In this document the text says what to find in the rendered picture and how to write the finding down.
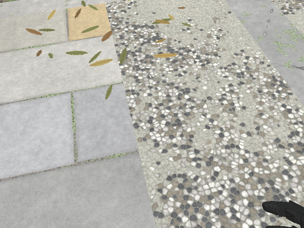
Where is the robot right hand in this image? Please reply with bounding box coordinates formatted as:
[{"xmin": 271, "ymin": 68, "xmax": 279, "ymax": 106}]
[{"xmin": 262, "ymin": 200, "xmax": 304, "ymax": 228}]

